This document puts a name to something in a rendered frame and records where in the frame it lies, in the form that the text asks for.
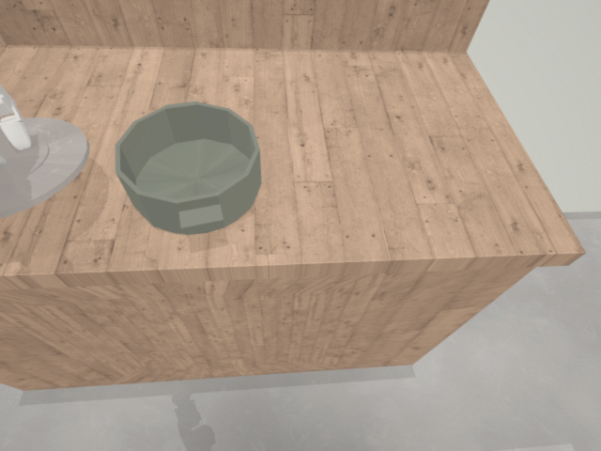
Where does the pot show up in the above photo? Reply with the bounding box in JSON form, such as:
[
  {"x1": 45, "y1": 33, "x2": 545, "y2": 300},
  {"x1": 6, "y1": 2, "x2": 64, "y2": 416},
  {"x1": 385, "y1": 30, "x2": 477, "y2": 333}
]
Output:
[{"x1": 116, "y1": 101, "x2": 262, "y2": 235}]

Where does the robot left hand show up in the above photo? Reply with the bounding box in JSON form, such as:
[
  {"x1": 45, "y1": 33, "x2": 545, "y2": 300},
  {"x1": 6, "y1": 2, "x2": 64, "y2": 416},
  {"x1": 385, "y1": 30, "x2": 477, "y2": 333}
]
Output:
[{"x1": 0, "y1": 85, "x2": 31, "y2": 166}]

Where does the lid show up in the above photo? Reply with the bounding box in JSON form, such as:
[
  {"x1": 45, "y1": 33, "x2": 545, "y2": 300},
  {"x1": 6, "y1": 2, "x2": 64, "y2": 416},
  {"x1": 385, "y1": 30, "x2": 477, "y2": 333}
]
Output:
[{"x1": 0, "y1": 117, "x2": 89, "y2": 219}]

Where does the table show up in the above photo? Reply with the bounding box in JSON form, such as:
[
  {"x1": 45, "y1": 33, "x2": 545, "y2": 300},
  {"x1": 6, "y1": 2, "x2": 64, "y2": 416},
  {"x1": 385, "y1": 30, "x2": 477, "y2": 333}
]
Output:
[{"x1": 0, "y1": 0, "x2": 586, "y2": 391}]

